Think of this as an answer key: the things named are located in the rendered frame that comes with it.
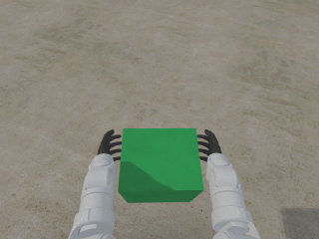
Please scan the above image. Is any robot left hand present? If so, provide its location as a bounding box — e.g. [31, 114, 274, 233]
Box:
[97, 129, 122, 161]

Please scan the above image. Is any robot right hand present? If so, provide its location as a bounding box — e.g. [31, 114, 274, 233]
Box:
[197, 129, 222, 162]

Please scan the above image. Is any robot left forearm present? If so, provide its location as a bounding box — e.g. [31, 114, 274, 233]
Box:
[68, 153, 117, 239]

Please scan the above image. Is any robot right forearm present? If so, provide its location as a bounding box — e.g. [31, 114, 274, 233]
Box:
[205, 152, 261, 239]

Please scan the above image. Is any carton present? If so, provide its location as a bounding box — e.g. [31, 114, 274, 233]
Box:
[118, 127, 204, 203]

